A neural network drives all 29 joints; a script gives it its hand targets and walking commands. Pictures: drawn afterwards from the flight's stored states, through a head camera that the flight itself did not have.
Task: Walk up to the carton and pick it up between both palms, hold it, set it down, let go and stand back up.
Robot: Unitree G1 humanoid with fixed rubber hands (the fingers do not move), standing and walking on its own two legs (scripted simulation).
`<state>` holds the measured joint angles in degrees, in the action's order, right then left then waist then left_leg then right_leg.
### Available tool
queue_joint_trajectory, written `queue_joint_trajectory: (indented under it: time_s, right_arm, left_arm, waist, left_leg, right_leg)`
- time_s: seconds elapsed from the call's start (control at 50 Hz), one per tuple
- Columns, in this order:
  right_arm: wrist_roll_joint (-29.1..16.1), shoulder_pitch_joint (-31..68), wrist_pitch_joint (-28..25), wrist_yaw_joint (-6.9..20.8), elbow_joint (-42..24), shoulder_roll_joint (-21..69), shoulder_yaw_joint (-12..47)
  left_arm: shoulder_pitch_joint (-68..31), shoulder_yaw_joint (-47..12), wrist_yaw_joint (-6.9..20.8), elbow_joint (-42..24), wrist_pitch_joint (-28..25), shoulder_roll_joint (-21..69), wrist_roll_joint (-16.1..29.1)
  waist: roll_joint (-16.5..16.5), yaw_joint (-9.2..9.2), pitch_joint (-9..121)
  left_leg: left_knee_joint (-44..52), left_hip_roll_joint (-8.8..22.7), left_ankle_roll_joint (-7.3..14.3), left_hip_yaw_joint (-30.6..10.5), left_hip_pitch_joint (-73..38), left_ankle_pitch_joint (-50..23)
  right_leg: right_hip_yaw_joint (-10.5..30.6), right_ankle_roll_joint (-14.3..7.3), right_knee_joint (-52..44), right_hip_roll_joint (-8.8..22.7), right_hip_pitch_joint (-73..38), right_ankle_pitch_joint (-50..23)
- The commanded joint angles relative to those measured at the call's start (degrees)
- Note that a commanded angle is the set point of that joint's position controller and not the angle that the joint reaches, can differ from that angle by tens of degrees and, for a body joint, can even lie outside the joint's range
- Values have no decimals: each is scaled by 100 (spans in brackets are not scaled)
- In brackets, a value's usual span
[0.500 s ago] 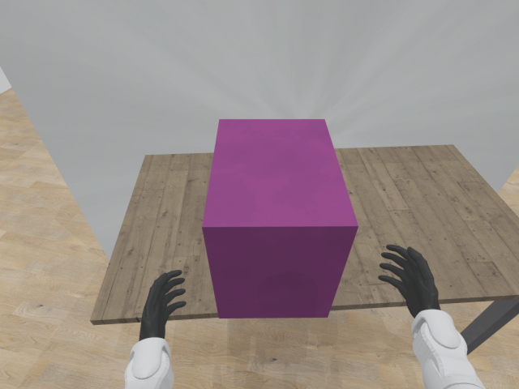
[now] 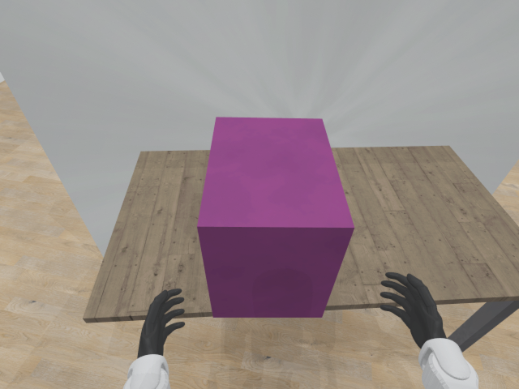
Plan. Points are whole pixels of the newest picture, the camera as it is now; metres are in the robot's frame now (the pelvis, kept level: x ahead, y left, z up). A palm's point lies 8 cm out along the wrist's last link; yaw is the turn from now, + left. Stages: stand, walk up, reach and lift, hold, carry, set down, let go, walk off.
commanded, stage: set down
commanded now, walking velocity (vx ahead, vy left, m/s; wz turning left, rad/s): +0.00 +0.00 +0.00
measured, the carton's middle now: (268, 216) +0.46 +0.03 +0.00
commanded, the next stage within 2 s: let go in 1.48 s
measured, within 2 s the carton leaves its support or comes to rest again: neither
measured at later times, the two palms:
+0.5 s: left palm (147, 368) +0.17 +0.21 -0.05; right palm (432, 344) +0.23 -0.24 -0.03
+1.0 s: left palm (150, 358) +0.19 +0.21 -0.06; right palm (430, 356) +0.22 -0.24 -0.05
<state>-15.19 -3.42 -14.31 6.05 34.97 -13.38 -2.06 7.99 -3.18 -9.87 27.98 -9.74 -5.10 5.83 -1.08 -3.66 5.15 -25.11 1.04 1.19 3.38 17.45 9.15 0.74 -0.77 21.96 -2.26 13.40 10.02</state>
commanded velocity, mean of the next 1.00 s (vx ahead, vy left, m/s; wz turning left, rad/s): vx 0.00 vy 0.00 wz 0.00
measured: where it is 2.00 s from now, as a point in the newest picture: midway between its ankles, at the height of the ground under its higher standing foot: outside the picture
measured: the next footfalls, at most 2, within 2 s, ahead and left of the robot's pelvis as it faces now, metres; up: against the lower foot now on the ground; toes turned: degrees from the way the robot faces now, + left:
none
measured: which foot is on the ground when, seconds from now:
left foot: down 0.00-1.00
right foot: down 0.00-1.00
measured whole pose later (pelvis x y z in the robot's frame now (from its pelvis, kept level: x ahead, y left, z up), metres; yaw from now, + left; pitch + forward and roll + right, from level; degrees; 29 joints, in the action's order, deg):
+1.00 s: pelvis +0.03 -0.01 +0.00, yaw +0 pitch +1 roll -1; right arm -6.8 -9.9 -12.2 4.7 37.8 -13.4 -2.1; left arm 11.8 -0.8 -4.5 26.6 0.6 -7.9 3.7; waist -1.6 -3.7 2.3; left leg -24.4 1.0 1.2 3.3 14.4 11.2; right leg 0.7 -1.2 22.0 -2.3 10.7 12.4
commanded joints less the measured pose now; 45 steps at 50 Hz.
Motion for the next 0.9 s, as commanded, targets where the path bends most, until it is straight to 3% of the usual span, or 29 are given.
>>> queue_joint_trajectory:
  time_s: [0.0,0.02,0.06,0.08,0.1,0.12,0.14,0.16,0.24,0.28,0.3,0.34,0.36,0.4,0.42,0.44,0.48,0.6,0.64,0.66,0.68,0.72,0.74,0.76,0.78,0.82,0.84,0.86,0.88]
  right_arm:
    - [226,103,-82,-35,-581,-885,29]
    - [152,62,-135,-57,-985,-754,10]
    - [227,-111,-134,-103,-587,-684,135]
    - [95,-288,-335,-132,-1171,-712,164]
    - [197,-252,-219,-160,-656,-598,190]
    - [166,-252,-268,-139,-797,-710,135]
    - [216,-346,-236,-171,-424,-570,266]
    - [103,-413,-335,-157,-900,-607,194]
    - [145,-727,-427,-191,-597,-645,293]
    - [149,-789,-632,-170,-913,-609,368]
    - [270,-776,-579,-200,-494,-558,348]
    - [203,-713,-620,-202,-492,-621,398]
    - [253,-706,-574,-223,-435,-472,428]
    - [272,-716,-584,-126,-205,-597,365]
    - [214,-694,-693,-112,-653,-663,263]
    - [360,-806,-563,-137,-166,-574,339]
    - [245,-669,-554,-133,-439,-685,299]
    - [573,-305,-282,-137,-312,-469,99]
    - [699,-242,-13,-60,366,-602,137]
    - [626,43,-4,-47,-117,-664,123]
    - [764,81,106,-84,-100,-627,55]
    - [844,2,123,-108,-360,-574,-49]
    - [891,114,109,-179,-737,-441,-61]
    - [899,-73,141,-178,-440,-486,24]
    - [842,14,71,-179,-863,-445,-28]
    - [883,-81,84,-219,-661,-403,-35]
    - [889,-175,136,-232,-406,-393,-39]
    - [908,-161,20,-292,-772,-311,52]
    - [933,-292,93,-308,-474,-332,75]
  left_arm:
    - [-565,283,129,-852,-72,-633,-278]
    - [-492,284,138,-1220,-114,-739,-189]
    - [-259,261,210,-915,-25,-715,-282]
    - [-104,382,176,-1567,-236,-848,-147]
    - [-153,259,269,-1055,-98,-768,-265]
    - [-134,426,211,-1424,-150,-837,-332]
    - [23,392,288,-995,-73,-776,-416]
    - [114,441,241,-1460,-153,-793,-317]
    - [297,504,315,-1473,-295,-899,-372]
    - [478,557,326,-1633,-492,-949,-298]
    - [429,447,391,-1124,-431,-943,-334]
    - [455,502,384,-1182,-455,-932,-334]
    - [437,521,479,-858,-370,-950,-312]
    - [496,474,409,-866,-387,-790,-490]
    - [569,524,352,-1401,-439,-906,-402]
    - [674,448,461,-764,-255,-851,-417]
    - [268,345,403,-1330,-325,-902,-235]
    - [-3,252,413,-799,99,-939,-261]
    - [-118,102,413,-342,394,-712,-428]
    - [-233,41,374,-708,470,-698,-279]
    - [-389,66,419,-493,606,-760,-288]
    - [-362,132,385,-479,759,-880,-333]
    - [-369,230,421,-771,768,-1079,-228]
    - [-300,287,460,-413,838,-1036,-291]
    - [-272,360,408,-893,734,-1224,-189]
    - [-338,325,404,-736,815,-1184,-295]
    - [-148,283,462,-527,845,-1087,-257]
    - [-221,395,490,-789,784,-1265,-211]
    - [-115,322,549,-399,880,-1120,-252]
  waist:
    - [-411,229,-161]
    - [-399,166,254]
    - [-218,272,104]
    - [-427,99,612]
    - [-277,305,195]
    - [-37,130,377]
    - [-156,241,226]
    - [-155,152,388]
    - [-279,305,334]
    - [-309,125,527]
    - [-277,324,202]
    - [-114,186,97]
    - [-324,289,154]
    - [85,171,-23]
    - [-72,107,248]
    - [-59,188,-14]
    - [-98,255,110]
    - [-149,267,-272]
    - [140,338,-846]
    - [67,187,-411]
    - [-168,287,-762]
    - [-24,229,-598]
    - [-354,122,-453]
    - [-274,164,-507]
    - [-287,68,-137]
    - [-95,100,-226]
    - [-261,254,-179]
    - [-342,83,-105]
    - [-295,283,-160]
  left_leg:
    - [553,-84,-169,-225,-1106,82]
    - [562,-60,-163,-214,-1253,-145]
    - [543,-123,-211,-167,-1309,-388]
    - [394,-120,-149,-155,-1490,-861]
    - [459,-141,-194,-122,-1576,-735]
    - [448,-109,-248,-162,-1505,-769]
    - [479,-63,-210,-167,-1454,-738]
    - [409,-124,-213,-207,-1546,-976]
    - [248,-148,-285,-209,-1539,-1454]
    - [229,-159,-269,-214,-1586,-1671]
    - [218,-179,-304,-222,-1460,-1411]
    - [217,-145,-278,-203,-1474,-1408]
    - [258,-115,-253,-172,-1580,-1273]
    - [343,-62,-345,-171,-1681,-1318]
    - [292,-15,-319,-256,-1644,-1526]
    - [369,-64,-324,-207,-1702,-1223]
    - [320,-60,-271,-224,-1673,-1259]
    - [590,32,-181,-186,-1404,-100]
    - [764,38,-264,-230,-1279,254]
    - [789,101,-224,-242,-1259,390]
    - [833,75,-175,-230,-985,731]
    - [715,-19,-159,-164,-966,704]
    - [693,-89,-121,-24,-1107,395]
    - [652,-113,-147,-17,-1032,364]
    - [608,-96,-102,-37,-1102,130]
    - [553,-141,-155,-36,-997,64]
    - [627,-99,-138,-65,-1333,-30]
    - [536,-167,-107,13,-1239,-163]
    - [543,-184,-157,-2,-1256,-186]
  right_leg:
    - [354,-171,-539,257,-151,1027]
    - [354,-184,-534,259,-388,732]
    - [313,-233,-518,233,-390,258]
    - [242,-168,-396,190,-542,-239]
    - [267,-197,-522,226,-494,-165]
    - [210,-220,-434,161,-536,-99]
    - [258,-216,-483,176,-616,-173]
    - [210,-169,-476,159,-551,-350]
    - [274,-177,-421,201,-824,-1414]
    - [246,-147,-319,224,-839,-1896]
    - [263,-147,-351,244,-802,-1608]
    - [255,-171,-365,220,-644,-1428]
    - [260,-183,-471,253,-665,-1387]
    - [192,-265,-509,179,-458,-1053]
    - [137,-248,-435,126,-527,-1116]
    - [174,-230,-578,186,-435,-860]
    - [217,-233,-538,209,-289,-895]
    - [209,-284,-686,256,15,550]
    - [142,-326,-817,248,277,1026]
    - [123,-351,-755,200,177,1142]
    - [234,-341,-817,284,254,1486]
    - [252,-302,-725,311,195,1407]
    - [310,-221,-816,307,228,1292]
    - [341,-220,-774,338,128,1146]
    - [336,-180,-683,332,31,922]
    - [336,-175,-646,347,-61,712]
    - [268,-187,-714,307,88,636]
    - [278,-142,-659,306,-19,418]
    - [292,-165,-637,301,-194,196]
